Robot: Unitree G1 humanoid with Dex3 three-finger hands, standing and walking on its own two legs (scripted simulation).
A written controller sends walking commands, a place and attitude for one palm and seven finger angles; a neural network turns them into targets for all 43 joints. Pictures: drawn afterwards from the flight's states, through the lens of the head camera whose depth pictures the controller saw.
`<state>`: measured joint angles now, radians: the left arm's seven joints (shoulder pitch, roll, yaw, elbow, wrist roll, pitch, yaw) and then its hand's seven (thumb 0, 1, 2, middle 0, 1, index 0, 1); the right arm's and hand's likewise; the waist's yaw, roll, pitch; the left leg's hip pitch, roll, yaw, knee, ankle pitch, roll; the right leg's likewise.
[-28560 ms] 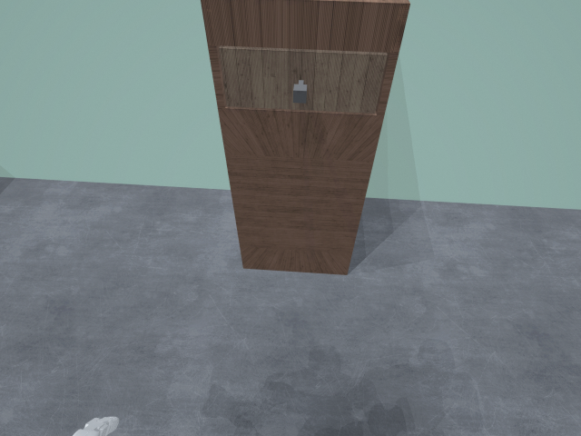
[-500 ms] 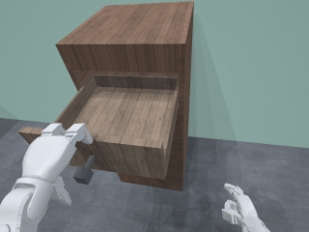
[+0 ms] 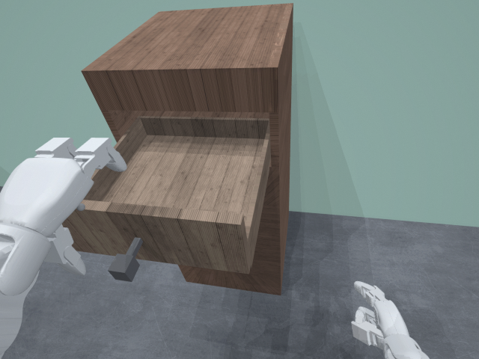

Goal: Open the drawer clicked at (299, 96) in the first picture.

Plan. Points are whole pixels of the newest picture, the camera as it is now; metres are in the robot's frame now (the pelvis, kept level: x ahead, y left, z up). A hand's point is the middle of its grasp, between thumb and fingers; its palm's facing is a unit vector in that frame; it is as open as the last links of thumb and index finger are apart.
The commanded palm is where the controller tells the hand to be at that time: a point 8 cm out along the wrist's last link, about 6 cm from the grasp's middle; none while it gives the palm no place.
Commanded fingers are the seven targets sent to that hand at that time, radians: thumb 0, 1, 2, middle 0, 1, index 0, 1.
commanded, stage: lift the hand off the handle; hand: left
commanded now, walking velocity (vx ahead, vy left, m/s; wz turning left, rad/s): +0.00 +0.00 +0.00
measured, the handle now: (129, 258) +0.24 +0.24 +0.06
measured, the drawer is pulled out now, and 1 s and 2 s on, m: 0.30 0.30 0.30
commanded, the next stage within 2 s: draw the hand back to the body in 0.02 s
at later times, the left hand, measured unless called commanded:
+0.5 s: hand (56, 219) +0.21 +0.27 +0.21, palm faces +0.20 -0.05 -0.98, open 13.9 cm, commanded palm +0.16 +0.26 +0.26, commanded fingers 0.00 -0.50 0.30 -0.30 -1.20 -0.30 -1.20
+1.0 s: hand (64, 202) +0.21 +0.23 +0.24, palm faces +0.42 -0.85 -0.30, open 13.1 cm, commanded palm +0.16 +0.28 +0.25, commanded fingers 0.00 0.03 0.52 -0.26 -0.86 -0.26 -0.86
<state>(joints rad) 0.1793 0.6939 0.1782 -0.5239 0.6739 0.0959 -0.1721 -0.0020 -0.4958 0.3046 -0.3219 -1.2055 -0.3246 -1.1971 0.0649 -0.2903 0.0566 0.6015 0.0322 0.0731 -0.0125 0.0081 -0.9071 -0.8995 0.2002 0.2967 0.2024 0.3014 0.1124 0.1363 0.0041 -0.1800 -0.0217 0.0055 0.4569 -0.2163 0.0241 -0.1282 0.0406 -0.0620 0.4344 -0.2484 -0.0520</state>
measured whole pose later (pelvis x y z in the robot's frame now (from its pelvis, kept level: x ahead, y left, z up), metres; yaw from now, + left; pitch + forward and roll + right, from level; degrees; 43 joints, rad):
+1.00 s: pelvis +0.01 +0.02 +0.00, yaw -1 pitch -4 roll -1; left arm 0.35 0.33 0.35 -0.63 -0.07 -0.15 0.09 -0.01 -0.29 0.40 -0.30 -1.07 -0.30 -1.06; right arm 0.19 -0.19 0.07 0.65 0.00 -0.13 -0.05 0.01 -0.90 -0.90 0.20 0.30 0.21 0.30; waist 0.07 0.04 0.04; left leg -0.12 -0.03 0.02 0.42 -0.22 0.04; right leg -0.06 0.04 -0.04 0.36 -0.23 -0.04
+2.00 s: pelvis +0.01 -0.02 +0.00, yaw -1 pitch +1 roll -1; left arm 0.45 0.43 0.46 -0.61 -0.08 -0.22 0.08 0.01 0.88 0.90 -0.21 -0.31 -0.21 -0.30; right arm 0.17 -0.23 0.00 0.60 0.02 -0.08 -0.05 0.01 -0.91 -0.90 0.20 0.30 0.20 0.30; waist 0.03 0.08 0.01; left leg -0.26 0.03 -0.01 0.49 -0.24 0.01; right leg -0.17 0.09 -0.07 0.37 -0.22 -0.08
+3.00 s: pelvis -0.17 +0.02 -0.01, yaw -3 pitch +3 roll -2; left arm 0.47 0.53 0.57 -0.79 -0.07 -0.24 0.12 0.01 0.88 0.90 -0.21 -0.31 -0.21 -0.30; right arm 0.14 -0.15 0.03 0.60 -0.01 -0.15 -0.01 0.01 -0.90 -0.90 0.21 0.30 0.21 0.30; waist 0.00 0.01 0.02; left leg -0.46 0.07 0.05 0.48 -0.08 0.01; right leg -0.26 0.02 -0.05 0.61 -0.40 0.01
